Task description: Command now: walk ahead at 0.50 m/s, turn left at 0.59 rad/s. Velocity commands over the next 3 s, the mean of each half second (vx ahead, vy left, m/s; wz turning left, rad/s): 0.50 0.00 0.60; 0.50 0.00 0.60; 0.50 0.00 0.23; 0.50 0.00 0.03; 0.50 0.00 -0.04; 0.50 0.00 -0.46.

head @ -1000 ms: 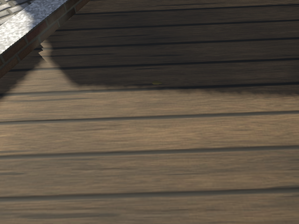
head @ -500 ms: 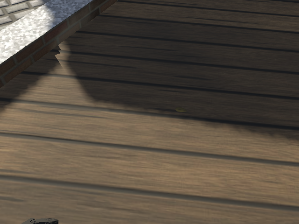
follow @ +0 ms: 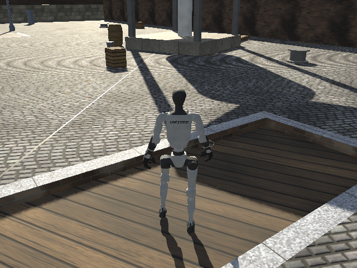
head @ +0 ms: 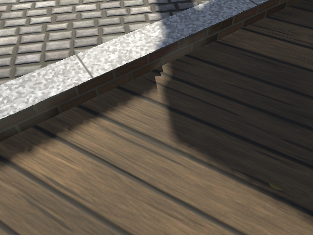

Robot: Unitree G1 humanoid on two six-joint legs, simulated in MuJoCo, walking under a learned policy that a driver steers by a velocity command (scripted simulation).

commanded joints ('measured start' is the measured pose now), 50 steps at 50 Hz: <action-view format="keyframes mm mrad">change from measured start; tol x32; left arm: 1 -79 151 33 -58 -3 -16 4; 32 -376 123 -6 -193 -9 -20 -23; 50 -4 145 23 -30 31 -7 -14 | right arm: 1 -31 -11 5 -76 -1 -16 14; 50 -11 1 7 -70 -85 15 53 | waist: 1 -22 -127 7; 14 -103 248 -423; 30 -125 17 -12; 39 13 -348 -357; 50 -42 -133 -4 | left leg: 1 -47 33 -11 -136 153 0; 9 74 -37 120 -425 111 88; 12 568 -151 163 -507 100 178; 14 1117 264 -745 -691 -104 455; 22 474 77 -264 -836 312 320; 35 548 57 -367 -647 177 199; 40 -124 -87 -128 253 -274 26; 50 30 -18 21 -73 73 32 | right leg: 1 26 -268 117 -148 296 -159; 12 50 -252 -110 434 834 -33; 14 -597 14 78 1077 -400 50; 15 -702 -46 205 1113 -329 33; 28 -438 -64 144 340 293 101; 36 -153 -30 156 131 150 2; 39 491 -468 904 24 -286 -248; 50 -41 -270 106 -129 347 -132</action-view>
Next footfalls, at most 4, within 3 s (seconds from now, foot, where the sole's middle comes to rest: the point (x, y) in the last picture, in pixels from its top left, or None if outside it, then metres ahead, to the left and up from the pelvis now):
0.24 left None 0.30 0.16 -0.78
0.74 right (163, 201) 0.63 0.05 -0.78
1.22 left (92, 188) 0.67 0.38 -0.78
1.70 right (98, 131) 1.01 0.41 -0.78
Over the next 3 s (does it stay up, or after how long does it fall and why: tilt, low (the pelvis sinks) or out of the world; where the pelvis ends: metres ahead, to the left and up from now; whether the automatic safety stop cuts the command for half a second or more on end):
stays up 1.36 0.90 0.12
